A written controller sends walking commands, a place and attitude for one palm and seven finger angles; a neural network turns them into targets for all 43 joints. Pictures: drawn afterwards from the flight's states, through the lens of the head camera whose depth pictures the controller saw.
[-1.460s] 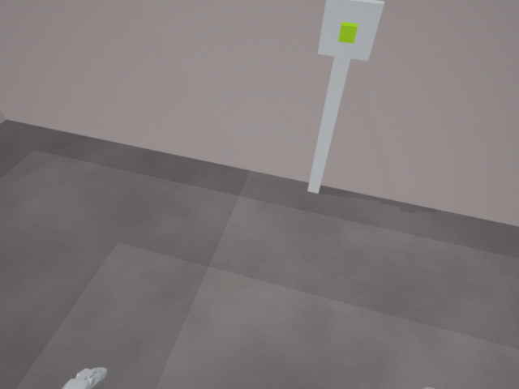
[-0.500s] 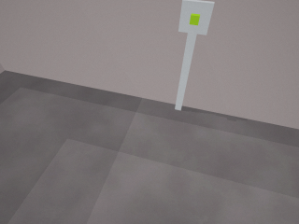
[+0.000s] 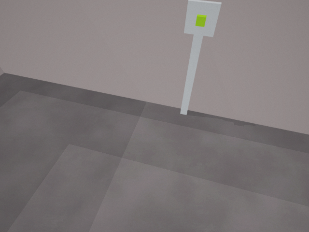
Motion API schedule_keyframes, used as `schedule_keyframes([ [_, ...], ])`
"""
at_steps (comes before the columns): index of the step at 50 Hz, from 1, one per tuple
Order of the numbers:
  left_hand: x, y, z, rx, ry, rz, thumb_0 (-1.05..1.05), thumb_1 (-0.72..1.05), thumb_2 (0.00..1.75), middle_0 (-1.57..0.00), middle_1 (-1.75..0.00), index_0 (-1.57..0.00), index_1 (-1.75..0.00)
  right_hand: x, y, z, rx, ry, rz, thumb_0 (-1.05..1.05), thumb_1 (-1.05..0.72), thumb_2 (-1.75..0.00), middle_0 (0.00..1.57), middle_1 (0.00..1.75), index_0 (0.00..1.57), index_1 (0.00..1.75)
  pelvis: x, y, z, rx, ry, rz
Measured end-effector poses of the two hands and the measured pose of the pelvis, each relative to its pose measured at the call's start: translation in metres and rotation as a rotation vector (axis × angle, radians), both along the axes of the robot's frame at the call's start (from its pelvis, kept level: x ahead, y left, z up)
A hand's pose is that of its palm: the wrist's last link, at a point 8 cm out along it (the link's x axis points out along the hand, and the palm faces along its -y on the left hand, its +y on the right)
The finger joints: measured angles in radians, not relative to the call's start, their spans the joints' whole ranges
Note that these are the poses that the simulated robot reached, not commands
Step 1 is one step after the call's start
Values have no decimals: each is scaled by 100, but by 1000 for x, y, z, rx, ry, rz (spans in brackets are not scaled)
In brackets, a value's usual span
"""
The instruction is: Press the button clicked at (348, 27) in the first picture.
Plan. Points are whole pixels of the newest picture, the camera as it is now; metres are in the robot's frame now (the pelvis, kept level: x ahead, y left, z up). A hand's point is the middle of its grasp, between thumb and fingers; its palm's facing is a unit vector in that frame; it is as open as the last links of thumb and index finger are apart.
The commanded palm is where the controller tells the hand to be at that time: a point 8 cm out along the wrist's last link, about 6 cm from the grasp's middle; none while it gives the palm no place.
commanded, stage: walk to a spot facing it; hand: left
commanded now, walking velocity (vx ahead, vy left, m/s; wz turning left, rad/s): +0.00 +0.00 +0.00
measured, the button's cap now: (200, 20) +1.19 -0.20 +0.06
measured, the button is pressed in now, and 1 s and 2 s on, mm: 0 0 0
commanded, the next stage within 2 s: turn to face it in 1.64 s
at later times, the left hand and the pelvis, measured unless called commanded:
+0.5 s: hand out of the picture +0.11 +0.16 -0.18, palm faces -0.16 -0.96 -0.23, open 7.3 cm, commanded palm none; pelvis +0.06 -0.04 -0.03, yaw -11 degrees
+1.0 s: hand (116, 193) +0.29 +0.15 -0.20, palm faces -0.30 -0.94 -0.17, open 7.3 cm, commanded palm none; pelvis +0.26 -0.03 -0.03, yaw -25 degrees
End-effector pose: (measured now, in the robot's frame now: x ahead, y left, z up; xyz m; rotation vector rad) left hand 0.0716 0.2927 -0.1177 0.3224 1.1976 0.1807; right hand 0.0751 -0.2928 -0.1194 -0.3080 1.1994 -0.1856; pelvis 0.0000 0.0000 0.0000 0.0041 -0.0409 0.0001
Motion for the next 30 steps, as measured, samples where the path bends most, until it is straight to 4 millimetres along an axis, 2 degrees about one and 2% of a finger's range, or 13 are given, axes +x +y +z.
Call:
schedule_keyframes([
  [9, -4, -3, -4, -5, 22, 7, 0, 91, 90, -21, -30, -21, -30, -2, 3, -3, 3, 8, -7, 1, -91, -90, 20, 30, 20, 30, 2, 0, -1, -2, 4, -18],
  [17, -14, -33, -23, -80, 144, -20, 0, 91, 90, -20, -30, -20, -30, -31, 21, -23, 77, 40, -121, 0, -91, -90, 20, 30, 20, 30, 25, -5, -10, 10, 21, -111],
  [20, -2, -51, -24, -95, 181, -53, 0, 91, 90, -20, -30, -20, -30, -49, 21, -31, 106, 70, -190, 0, -91, -90, 20, 30, 20, 30, 37, -14, -12, 15, 21, -154],
  [25, 38, -84, -34, -98, 117, -101, 0, 91, 90, -21, -30, -21, -30, -73, 7, -54, 137, 175, -263, 0, -91, -90, 20, 30, 20, 30, 58, -39, -27, 5, 15, -194],
  [27, 47, -94, -33, -100, 93, -88, 0, 91, 90, -21, -30, -21, -30, -66, 1, -52, 140, 196, -271, 1, -91, -90, 20, 30, 20, 30, 66, -45, -26, -3, 7, -202],
  [30, 55, -107, -27, -109, 111, -94, 0, 91, 90, -21, -30, -21, -30, -37, -8, -41, 137, 144, -282, 1, -91, -90, 20, 30, 20, 30, 82, -52, -16, 0, 8, -233],
])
